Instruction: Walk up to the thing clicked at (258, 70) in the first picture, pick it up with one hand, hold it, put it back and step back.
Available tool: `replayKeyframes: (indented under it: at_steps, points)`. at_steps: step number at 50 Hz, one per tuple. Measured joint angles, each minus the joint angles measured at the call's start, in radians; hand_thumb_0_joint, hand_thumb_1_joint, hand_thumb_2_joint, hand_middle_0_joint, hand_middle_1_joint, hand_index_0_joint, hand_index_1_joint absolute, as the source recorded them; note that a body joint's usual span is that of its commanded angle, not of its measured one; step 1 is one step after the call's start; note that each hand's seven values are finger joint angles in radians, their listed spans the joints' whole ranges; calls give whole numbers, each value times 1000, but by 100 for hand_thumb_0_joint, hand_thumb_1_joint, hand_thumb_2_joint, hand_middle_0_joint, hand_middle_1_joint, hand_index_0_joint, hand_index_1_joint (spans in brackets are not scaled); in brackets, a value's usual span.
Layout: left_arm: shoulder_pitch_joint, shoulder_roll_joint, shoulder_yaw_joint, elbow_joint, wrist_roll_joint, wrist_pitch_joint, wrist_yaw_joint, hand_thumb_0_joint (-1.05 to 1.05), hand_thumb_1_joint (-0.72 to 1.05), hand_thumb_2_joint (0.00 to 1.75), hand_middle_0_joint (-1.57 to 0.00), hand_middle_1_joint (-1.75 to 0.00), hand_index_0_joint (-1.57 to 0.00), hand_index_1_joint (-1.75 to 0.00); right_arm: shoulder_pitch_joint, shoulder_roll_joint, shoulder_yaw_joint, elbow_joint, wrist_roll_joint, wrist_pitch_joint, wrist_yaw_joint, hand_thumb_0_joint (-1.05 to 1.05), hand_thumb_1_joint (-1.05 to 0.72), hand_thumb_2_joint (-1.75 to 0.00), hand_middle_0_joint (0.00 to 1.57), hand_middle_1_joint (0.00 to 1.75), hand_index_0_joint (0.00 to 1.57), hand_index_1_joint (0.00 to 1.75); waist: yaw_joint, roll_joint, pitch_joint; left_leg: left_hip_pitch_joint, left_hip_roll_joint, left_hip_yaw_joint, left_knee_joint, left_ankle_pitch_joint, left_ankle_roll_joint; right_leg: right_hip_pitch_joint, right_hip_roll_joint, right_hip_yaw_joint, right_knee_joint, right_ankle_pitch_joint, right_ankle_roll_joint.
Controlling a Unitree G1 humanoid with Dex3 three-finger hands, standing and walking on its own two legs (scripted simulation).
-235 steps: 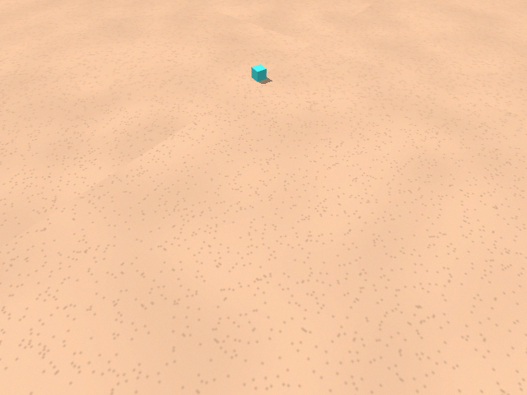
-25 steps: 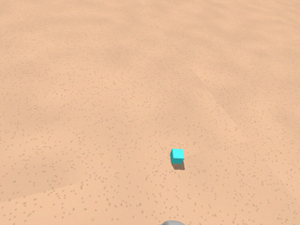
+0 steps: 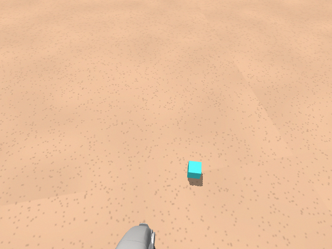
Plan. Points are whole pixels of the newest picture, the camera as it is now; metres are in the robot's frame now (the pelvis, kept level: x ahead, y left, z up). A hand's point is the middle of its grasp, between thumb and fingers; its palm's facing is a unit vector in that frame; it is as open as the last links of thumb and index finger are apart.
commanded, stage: walk up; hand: left
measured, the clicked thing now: (194, 169) +0.66 -0.11 -0.73
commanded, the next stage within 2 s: none
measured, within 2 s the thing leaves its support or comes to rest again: neither
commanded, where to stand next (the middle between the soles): +0.28 -0.33 m, yaw +4 degrees
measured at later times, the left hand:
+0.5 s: hand (131, 226) +0.19 +0.13 -0.15, palm faces -0.06 -0.92 -0.40, open 7.3 cm
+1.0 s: hand (193, 224) +0.22 -0.05 -0.18, palm faces -0.07 -0.96 -0.29, open 7.4 cm
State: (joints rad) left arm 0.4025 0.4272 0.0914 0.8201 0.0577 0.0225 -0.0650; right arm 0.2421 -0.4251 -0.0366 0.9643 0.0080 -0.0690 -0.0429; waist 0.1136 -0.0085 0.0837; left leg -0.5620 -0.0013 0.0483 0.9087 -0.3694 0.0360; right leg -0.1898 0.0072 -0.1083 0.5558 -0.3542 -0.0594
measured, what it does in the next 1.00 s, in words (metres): steps to the right: left foot, then right foot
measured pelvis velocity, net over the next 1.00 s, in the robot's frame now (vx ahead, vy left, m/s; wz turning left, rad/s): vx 0.18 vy -0.31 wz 0.01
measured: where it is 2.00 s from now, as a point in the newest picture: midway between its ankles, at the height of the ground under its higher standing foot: outside the picture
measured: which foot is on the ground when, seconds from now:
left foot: up 0.00-0.08, down 0.10-0.52, up 0.54-0.84, down 0.86-1.00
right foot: down 0.00-0.12, up 0.14-0.48, down 0.50-0.86, up 0.88-1.00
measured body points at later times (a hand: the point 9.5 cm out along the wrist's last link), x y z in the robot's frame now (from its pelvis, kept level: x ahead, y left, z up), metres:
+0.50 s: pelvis +0.08 -0.18 -0.03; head +0.10 -0.16 +0.42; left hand +0.19 +0.17 -0.13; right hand +0.11 -0.56 -0.10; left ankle +0.12 +0.05 -0.73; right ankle +0.14 -0.36 -0.73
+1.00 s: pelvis +0.18 -0.31 -0.02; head +0.20 -0.27 +0.43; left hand +0.22 +0.00 -0.16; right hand +0.23 -0.65 -0.09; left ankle +0.23 -0.19 -0.73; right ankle +0.19 -0.43 -0.68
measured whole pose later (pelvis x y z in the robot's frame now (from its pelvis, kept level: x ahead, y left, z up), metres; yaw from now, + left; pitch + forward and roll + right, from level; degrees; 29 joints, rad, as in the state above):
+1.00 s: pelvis +0.18 -0.31 -0.02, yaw +1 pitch -3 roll +1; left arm 0.33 0.43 0.05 0.81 0.05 0.07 -0.07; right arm 0.32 -0.39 -0.05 0.91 -0.02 -0.09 -0.07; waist 0.01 -0.12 0.10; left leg -0.34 0.03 0.09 0.68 -0.29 0.03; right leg -0.48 -0.01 0.02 1.11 -0.46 -0.01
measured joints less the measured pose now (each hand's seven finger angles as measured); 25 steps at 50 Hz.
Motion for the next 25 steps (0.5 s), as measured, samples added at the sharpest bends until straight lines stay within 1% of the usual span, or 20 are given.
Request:
replayKeyframes:
  at_steps: [2, 4, 5, 6, 7, 8, 9, 11, 13, 16, 18, 20, 22, 24, 25]
  points:
    - [-6, 2, -4, -17, 0, 3, 5, 0, 90, 90, -21, -30, -21, -30, -8, 23, 10, -13, -1, -2, 4, 0, -91, -90, 20, 30, 20, 30, 1, -16, 26, 28, -3, 23, -99, 44, 2, 10, 15, -15, 7, -20, -13]
    - [-11, 3, -8, -34, -4, 12, 6, 0, 90, 90, -21, -30, -21, -30, -3, 41, 16, -29, -2, -10, 2, 0, -91, -90, 20, 30, 20, 30, -5, -36, 42, 89, -13, 48, -230, 140, 5, 10, 21, -31, 51, -64, -22]
    - [-9, 0, -12, -44, -8, 16, 6, 0, 90, 90, -21, -30, -21, -30, 7, 41, 17, -41, -5, -16, -1, 0, -91, -90, 20, 30, 20, 30, -11, -39, 42, 132, -17, 57, -296, 197, 12, -1, 25, -37, 103, -97, -22]
    - [-16, -1, -15, -49, -10, 19, 9, 0, 90, 90, -21, -30, -21, -30, 8, 47, 12, -46, -10, -21, -8, 0, -90, -90, 20, 30, 20, 30, -25, -58, 52, 147, -32, 61, -299, 208, 30, -23, 12, -31, 184, -127, -14]
    - [-30, -9, -17, -49, -10, 24, 11, 0, 90, 90, -21, -30, -21, -30, 10, 51, 7, -54, -16, -21, -16, 0, -90, -90, 21, 30, 20, 30, -36, -76, 64, 146, -43, 64, -267, 182, 36, -55, 7, 3, 283, -145, 8]
    - [-41, -19, -20, -51, -10, 32, 13, 0, 90, 90, -21, -30, -21, -30, 13, 50, 5, -62, -17, -19, -23, 0, -90, -90, 21, 30, 21, 30, -45, -85, 67, 147, -42, 66, -238, 154, 36, -97, 16, 46, 387, -157, 31]
    - [-47, -28, -27, -54, -9, 40, 12, 0, 90, 90, -21, -30, -21, -30, 15, 47, 4, -67, -10, -15, -27, 0, -90, -90, 21, 30, 21, 30, -55, -88, 64, 152, -34, 68, -220, 133, 34, -143, 25, 81, 491, -164, 46]
    - [-57, -30, -37, -53, -7, 52, 5, 0, 90, 90, -21, -30, -21, -30, 14, 45, -1, -68, -4, -7, -36, 0, -90, -90, 21, 30, 21, 30, -79, -96, 52, 184, -11, 68, -221, 114, 21, -219, 23, 131, 632, -142, 56]
    - [-74, -18, -32, -55, -9, 56, -2, 0, 90, 90, -21, -30, -21, -30, 26, 43, -5, -70, -8, -10, -41, 0, -90, -90, 21, 30, 21, 30, -98, -110, 35, 215, 11, 63, -239, 111, 2, -278, -2, 177, 671, -106, 62]
    - [-115, 12, -7, -72, -11, 55, -12, 0, 90, 90, -21, -30, -21, -30, 55, 27, -10, -67, -19, -23, -34, 0, -90, -90, 21, 30, 21, 30, -111, -121, 23, 231, 50, 42, -238, 101, -23, -340, -55, 230, 639, -51, 66]
    - [-140, 33, 9, -83, -15, 53, -21, 0, 90, 90, -21, -30, -21, -30, 66, 11, -15, -59, -28, -24, -27, 0, -90, -90, 21, 30, 21, 30, -111, -122, 22, 234, 80, 30, -231, 89, -37, -352, -97, 242, 554, -24, 68]
    - [-155, 51, 22, -87, -17, 55, -33, 0, 90, 90, -21, -30, -21, -30, 73, -10, -22, -53, -38, -23, -20, 0, -90, -90, 21, 30, 21, 30, -114, -118, 17, 231, 111, 20, -220, 75, -47, -346, -131, 239, 452, -24, 69]
    - [-160, 67, 33, -83, -17, 60, -45, 0, 90, 90, -20, -30, -21, -30, 76, -35, -30, -47, -45, -19, -15, 0, -90, -90, 21, 30, 21, 30, -121, -105, 6, 221, 143, 5, -202, 55, -53, -320, -148, 223, 360, -39, 66]
    - [-154, 80, 42, -75, -16, 60, -51, 0, 90, 90, -20, -30, -21, -30, 77, -61, -39, -38, -50, -9, -12, 0, -90, -90, 21, 30, 21, 30, -126, -87, -11, 204, 177, -15, -169, 24, -52, -268, -148, 189, 275, -29, 59]
    - [-147, 81, 47, -68, -14, 55, -49, 0, 90, 90, -20, -30, -21, -30, 74, -76, -44, -31, -53, -1, -13, 0, -90, -90, 21, 30, 21, 30, -122, -69, -16, 192, 198, -34, -136, -11, -42, -250, -132, 172, 251, 6, 84]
